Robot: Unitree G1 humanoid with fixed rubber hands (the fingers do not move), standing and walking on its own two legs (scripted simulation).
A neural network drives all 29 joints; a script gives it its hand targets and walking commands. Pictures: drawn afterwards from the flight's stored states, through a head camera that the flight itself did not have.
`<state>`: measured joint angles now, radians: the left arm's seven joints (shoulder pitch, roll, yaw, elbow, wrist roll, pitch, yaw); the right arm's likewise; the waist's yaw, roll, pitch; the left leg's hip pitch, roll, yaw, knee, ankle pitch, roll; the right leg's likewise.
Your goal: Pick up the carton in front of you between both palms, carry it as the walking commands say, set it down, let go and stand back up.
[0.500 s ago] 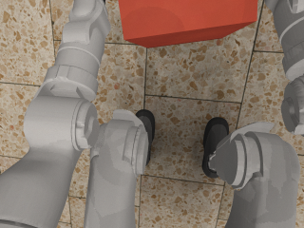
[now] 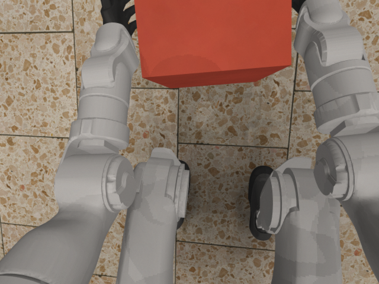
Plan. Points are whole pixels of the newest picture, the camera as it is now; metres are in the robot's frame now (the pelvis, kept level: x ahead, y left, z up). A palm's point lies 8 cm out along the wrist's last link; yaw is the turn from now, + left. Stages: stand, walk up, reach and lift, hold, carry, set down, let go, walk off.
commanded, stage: reach and lift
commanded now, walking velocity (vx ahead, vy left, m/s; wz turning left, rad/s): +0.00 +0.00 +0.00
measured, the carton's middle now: (210, 25) +0.55 +0.03 -0.20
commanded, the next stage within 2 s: none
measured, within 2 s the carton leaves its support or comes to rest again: neither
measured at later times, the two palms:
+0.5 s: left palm (39, 10) +0.48 +0.17 +0.06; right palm out of the picture +0.51 -0.13 +0.06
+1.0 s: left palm out of the picture +0.44 +0.16 +0.22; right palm out of the picture +0.45 -0.14 +0.22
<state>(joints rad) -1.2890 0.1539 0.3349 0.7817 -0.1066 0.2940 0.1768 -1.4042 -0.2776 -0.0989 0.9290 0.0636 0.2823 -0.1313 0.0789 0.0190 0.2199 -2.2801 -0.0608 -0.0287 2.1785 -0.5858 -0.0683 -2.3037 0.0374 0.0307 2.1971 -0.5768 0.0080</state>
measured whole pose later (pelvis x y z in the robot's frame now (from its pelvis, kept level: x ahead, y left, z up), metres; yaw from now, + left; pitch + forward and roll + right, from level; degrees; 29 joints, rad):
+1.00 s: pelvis +0.04 +0.00 +0.25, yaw -2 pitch +32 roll +1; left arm -0.68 -0.10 0.46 0.58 0.23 0.39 0.02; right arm -0.74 0.09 -0.41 0.65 -0.24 0.37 -0.04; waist 0.04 -0.02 -0.23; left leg -1.43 -0.03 -0.05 1.34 -0.47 -0.03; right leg -1.44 0.05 0.05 1.34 -0.46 0.01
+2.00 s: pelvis +0.07 +0.01 +0.40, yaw -2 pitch -5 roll +0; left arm -0.35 -0.18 0.33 0.40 0.31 0.61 -0.02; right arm -0.36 0.17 -0.34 0.40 -0.31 0.59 0.01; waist 0.00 0.00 0.03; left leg -0.18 -0.02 -0.06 0.49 -0.22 0.00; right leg -0.19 0.02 0.06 0.49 -0.22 0.00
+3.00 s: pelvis +0.09 +0.01 +0.41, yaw -2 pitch -8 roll +0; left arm -0.25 -0.15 0.21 0.21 0.27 0.77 -0.01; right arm -0.26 0.15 -0.22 0.22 -0.27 0.76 0.00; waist 0.00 0.00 0.04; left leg -0.03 -0.02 -0.06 0.36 -0.19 0.00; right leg -0.03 0.02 0.06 0.36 -0.18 0.00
